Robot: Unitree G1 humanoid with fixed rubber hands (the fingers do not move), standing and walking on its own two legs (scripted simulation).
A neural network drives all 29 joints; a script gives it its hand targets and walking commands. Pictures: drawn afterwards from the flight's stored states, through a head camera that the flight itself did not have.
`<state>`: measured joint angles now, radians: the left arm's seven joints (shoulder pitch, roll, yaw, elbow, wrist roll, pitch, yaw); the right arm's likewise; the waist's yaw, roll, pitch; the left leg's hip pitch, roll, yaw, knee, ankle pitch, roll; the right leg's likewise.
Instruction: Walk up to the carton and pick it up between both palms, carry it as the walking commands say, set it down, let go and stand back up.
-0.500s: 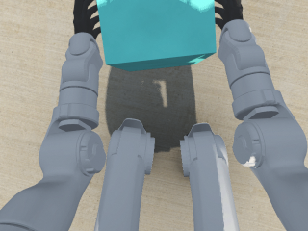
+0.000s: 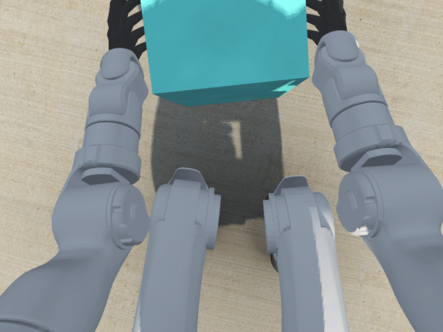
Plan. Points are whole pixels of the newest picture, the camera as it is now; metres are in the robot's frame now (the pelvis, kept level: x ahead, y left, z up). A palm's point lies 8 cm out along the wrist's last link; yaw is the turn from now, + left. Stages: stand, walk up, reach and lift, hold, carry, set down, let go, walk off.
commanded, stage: set down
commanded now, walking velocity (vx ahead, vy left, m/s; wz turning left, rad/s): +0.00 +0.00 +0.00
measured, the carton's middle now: (226, 37) +0.55 +0.05 -0.23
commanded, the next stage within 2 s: none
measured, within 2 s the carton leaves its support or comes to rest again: rests again in 0.38 s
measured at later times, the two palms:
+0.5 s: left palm (132, 56) +0.49 +0.19 -0.17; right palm (326, 40) +0.53 -0.11 -0.18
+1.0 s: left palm (131, 55) +0.50 +0.19 -0.17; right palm (326, 41) +0.53 -0.11 -0.18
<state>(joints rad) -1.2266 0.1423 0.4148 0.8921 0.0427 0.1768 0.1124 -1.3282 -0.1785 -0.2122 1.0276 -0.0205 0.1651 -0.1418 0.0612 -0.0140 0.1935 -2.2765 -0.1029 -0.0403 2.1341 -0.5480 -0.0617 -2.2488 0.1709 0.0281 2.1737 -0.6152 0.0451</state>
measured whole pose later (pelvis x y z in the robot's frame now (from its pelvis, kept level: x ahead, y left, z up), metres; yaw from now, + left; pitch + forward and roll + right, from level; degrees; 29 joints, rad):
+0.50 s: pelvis +0.00 +0.00 -0.01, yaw +0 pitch +38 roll +1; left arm -1.24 0.16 0.37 0.94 0.00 0.15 0.10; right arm -1.35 -0.21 -0.17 1.08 0.01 0.14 -0.13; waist 0.07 -0.01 0.25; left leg -2.27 -0.08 -0.02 2.18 -0.57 -0.05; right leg -2.24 0.15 0.02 2.22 -0.64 0.03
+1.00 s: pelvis +0.00 +0.00 -0.02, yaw +0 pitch +36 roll +1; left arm -1.28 0.18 0.39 1.01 0.03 0.13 0.06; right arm -1.38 -0.23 -0.19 1.13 -0.01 0.12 -0.11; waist 0.07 -0.01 0.28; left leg -2.27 -0.07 -0.02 2.20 -0.56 -0.05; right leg -2.25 0.13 0.01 2.24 -0.62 0.02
